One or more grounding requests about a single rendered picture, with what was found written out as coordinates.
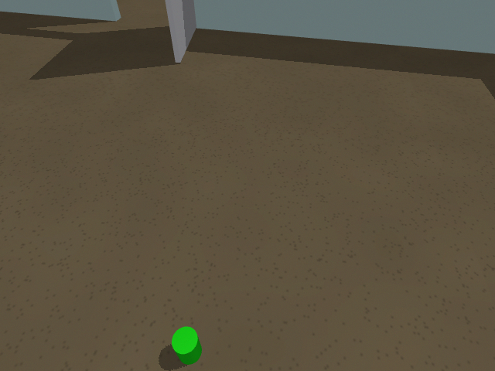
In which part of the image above can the can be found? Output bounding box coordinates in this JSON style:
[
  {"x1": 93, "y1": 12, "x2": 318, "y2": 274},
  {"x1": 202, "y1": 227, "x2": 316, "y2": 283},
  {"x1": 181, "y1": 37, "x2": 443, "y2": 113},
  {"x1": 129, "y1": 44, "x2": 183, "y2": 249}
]
[{"x1": 172, "y1": 326, "x2": 202, "y2": 365}]

